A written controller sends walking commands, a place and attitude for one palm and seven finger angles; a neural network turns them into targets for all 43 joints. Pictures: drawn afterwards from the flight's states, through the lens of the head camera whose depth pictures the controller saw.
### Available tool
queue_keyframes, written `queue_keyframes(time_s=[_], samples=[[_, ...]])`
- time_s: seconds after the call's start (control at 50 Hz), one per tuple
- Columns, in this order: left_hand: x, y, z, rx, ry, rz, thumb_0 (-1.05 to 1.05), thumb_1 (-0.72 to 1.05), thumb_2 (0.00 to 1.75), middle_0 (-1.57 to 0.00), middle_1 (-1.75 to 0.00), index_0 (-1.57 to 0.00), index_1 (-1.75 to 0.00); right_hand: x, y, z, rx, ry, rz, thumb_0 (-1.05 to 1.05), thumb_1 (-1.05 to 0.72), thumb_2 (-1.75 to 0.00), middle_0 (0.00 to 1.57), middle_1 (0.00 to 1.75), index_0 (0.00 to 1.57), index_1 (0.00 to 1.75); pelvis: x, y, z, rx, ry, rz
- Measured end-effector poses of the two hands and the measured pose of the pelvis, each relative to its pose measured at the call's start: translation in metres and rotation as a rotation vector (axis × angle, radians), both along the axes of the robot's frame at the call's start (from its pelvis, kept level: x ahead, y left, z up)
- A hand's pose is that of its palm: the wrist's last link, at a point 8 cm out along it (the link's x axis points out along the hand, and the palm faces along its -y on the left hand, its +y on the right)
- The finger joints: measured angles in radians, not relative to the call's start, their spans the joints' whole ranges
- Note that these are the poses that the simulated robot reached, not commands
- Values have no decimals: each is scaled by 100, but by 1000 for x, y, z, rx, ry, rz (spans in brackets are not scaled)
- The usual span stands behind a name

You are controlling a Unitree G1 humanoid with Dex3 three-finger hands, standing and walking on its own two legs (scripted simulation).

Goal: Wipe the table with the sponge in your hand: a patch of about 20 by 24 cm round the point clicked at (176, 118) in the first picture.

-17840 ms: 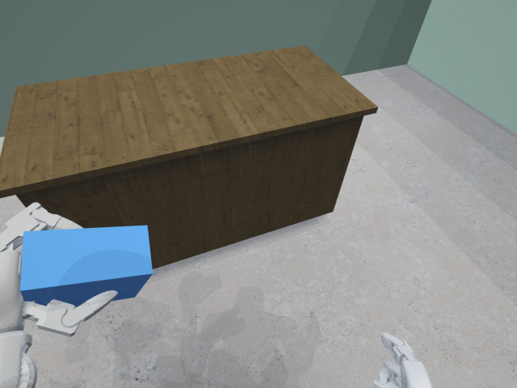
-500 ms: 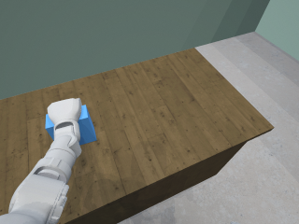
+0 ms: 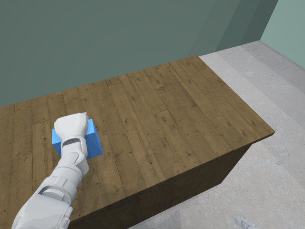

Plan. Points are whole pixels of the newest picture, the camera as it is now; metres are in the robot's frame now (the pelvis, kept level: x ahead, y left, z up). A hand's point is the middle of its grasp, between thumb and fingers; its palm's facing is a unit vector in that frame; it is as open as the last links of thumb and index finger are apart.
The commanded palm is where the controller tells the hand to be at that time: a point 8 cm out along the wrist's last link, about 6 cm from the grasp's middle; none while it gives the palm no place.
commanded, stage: wipe back along the middle lane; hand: left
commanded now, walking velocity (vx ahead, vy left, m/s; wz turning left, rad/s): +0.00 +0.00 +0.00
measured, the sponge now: (80, 146) +0.36 +0.26 -0.04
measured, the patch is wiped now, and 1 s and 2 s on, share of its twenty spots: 0.55 0.60 0.70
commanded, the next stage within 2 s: slide across to the third lane in 1.04 s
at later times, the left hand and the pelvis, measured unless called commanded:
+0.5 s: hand (79, 149) +0.33 +0.24 +0.00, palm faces -0.05 -0.04 -1.00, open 9.9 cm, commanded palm +0.28 +0.22 +0.03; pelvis +0.01 +0.00 +0.00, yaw +0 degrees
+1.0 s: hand (83, 165) +0.28 +0.22 +0.00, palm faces -0.04 -0.04 -1.00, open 9.9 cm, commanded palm +0.23 +0.19 +0.02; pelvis +0.00 +0.00 +0.00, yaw +0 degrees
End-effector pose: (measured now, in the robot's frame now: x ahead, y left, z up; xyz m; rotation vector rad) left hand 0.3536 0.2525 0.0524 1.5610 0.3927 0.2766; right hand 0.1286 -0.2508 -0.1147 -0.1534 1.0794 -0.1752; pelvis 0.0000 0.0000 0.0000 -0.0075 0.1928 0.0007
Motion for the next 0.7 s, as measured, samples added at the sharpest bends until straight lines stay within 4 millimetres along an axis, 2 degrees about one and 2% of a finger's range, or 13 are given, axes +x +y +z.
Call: queue_keyframes(time_s=[0.24, 0.48, 0.7], samples=[[-18, -12, 0, -6, -15, 7, 0, -48, 104, -75, -136, -75, -137, 28, 15, 5, 30, -65, 35, 1, -91, -90, 20, 30, 20, 30, 2, 3, 0, 2, -23, -1], [-40, -16, -1, -35, -28, 17, 0, -48, 104, -75, -136, -74, -137, 63, 28, 22, 35, -161, 77, 1, -91, -90, 20, 30, 20, 30, 5, 5, 1, 3, -54, -3], [-65, -23, 0, -44, -43, 0, 0, -47, 104, -74, -137, -74, -137, 80, 35, 32, 51, -223, 108, 1, -91, -90, 20, 30, 20, 30, 5, 7, 1, 4, -81, -4]])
